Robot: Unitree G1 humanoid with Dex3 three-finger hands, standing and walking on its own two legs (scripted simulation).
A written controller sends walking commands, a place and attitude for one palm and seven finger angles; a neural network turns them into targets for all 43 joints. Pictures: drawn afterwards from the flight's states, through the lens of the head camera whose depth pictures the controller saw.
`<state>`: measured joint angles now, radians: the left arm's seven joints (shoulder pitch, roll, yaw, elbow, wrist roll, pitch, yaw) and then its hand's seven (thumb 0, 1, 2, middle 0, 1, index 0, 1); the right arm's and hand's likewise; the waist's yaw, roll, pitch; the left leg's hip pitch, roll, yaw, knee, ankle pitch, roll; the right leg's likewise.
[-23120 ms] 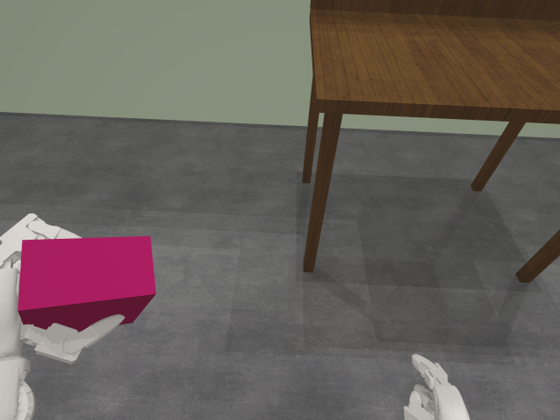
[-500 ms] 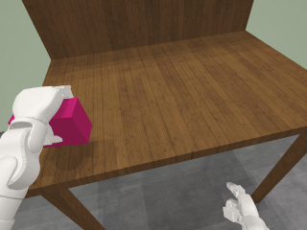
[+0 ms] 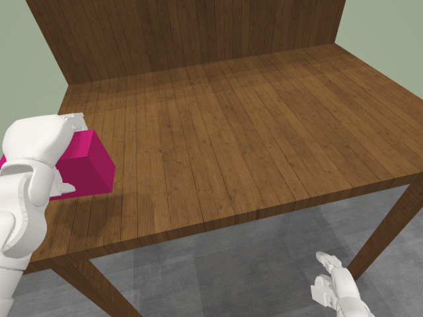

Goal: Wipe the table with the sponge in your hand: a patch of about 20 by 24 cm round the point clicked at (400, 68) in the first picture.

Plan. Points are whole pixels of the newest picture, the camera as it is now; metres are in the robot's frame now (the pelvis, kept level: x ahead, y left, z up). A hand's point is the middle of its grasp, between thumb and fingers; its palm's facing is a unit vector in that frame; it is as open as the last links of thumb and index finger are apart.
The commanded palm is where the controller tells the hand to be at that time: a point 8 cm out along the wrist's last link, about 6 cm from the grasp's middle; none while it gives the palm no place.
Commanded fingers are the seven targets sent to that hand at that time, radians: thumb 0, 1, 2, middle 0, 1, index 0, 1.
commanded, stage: move the sponge above the wiping area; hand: left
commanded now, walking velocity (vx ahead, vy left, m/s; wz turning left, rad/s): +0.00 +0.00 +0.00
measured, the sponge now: (68, 172) +0.28 +0.33 +0.15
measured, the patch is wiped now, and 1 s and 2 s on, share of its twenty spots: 0.05 0.05 0.05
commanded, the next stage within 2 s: lower the sponge onto the table in 1.30 s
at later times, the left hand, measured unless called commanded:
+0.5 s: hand (58, 152) +0.28 +0.32 +0.20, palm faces +0.18 +0.03 -0.98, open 10.3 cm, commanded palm +0.24 +0.34 +0.26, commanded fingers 0.00 0.10 1.30 -1.20 -1.60 -1.20 -1.60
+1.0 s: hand (48, 153) +0.27 +0.33 +0.20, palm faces +0.22 +0.02 -0.98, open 10.3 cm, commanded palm +0.23 +0.35 +0.26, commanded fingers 0.00 0.10 1.30 -1.20 -1.60 -1.20 -1.60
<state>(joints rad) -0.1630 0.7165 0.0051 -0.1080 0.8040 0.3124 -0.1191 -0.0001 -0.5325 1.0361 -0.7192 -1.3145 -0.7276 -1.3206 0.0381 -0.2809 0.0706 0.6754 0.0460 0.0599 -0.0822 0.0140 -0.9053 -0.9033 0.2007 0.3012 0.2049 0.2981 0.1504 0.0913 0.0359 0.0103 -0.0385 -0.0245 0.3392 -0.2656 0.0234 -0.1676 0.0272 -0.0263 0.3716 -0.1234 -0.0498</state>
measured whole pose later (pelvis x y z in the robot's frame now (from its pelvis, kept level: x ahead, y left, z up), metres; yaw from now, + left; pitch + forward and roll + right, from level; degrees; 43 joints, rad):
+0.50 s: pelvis -0.01 +0.00 +0.00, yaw +0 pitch -5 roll +0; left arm -0.20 0.72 0.04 -0.04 0.79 0.26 -0.10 0.00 -0.53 1.04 -0.72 -1.32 -0.73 -1.32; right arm 0.07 -0.28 0.06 0.68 0.05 0.05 -0.09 0.01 -0.90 -0.90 0.20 0.30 0.21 0.30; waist 0.14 0.09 0.05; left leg 0.00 -0.04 -0.02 0.35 -0.27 0.02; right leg -0.17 0.03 -0.02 0.37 -0.12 -0.05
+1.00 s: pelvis +0.00 +0.01 +0.00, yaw +0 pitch -5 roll +0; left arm -0.18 0.72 0.03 -0.10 0.79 0.29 -0.10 0.00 -0.53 1.04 -0.72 -1.32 -0.73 -1.33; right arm 0.04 -0.27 0.07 0.67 0.05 0.06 -0.08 0.01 -0.90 -0.90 0.20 0.30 0.21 0.30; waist 0.16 0.09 0.04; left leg 0.01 -0.05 -0.02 0.35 -0.27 0.03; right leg -0.16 0.02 -0.02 0.36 -0.11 -0.04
